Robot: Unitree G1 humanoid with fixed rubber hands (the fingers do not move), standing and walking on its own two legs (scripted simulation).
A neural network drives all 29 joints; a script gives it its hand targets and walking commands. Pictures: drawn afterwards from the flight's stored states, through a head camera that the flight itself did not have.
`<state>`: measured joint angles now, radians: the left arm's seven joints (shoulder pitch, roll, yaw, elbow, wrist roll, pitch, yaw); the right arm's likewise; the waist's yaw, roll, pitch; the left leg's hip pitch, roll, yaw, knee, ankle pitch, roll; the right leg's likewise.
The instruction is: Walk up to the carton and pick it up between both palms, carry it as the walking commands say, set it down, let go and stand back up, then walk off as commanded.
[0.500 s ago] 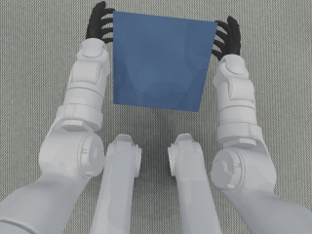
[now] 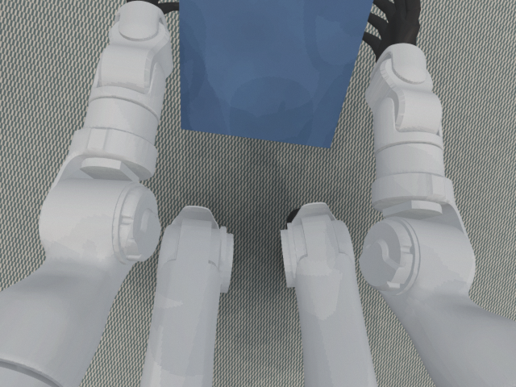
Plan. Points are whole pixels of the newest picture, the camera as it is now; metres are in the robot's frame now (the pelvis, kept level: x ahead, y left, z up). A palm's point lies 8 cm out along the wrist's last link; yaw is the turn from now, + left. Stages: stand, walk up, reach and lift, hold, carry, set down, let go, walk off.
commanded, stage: set down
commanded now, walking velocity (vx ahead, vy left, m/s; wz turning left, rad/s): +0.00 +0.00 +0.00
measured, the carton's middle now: (266, 44) +0.54 -0.02 -0.25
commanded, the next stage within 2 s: none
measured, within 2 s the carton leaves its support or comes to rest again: neither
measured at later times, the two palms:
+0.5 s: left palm out of the picture +0.57 +0.12 -0.16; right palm (394, 38) +0.53 -0.17 -0.16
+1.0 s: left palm out of the picture +0.58 +0.13 -0.17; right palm (394, 29) +0.55 -0.18 -0.17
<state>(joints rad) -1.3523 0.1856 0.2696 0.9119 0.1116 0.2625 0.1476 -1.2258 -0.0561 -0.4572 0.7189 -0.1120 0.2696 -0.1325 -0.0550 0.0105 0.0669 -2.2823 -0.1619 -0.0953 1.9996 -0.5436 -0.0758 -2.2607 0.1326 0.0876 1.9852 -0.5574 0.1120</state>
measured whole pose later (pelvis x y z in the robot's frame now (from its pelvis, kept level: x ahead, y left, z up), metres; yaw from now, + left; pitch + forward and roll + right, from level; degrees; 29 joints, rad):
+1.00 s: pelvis +0.01 +0.00 -0.02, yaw -1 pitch +45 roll -2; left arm -1.46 0.19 0.43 0.94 0.21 0.19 0.00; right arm -1.33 -0.09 -0.54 0.76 -0.17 0.20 -0.03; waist -0.05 0.02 0.18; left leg -2.29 -0.12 -0.07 2.11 -0.62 -0.05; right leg -2.27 0.11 0.06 2.09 -0.62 0.09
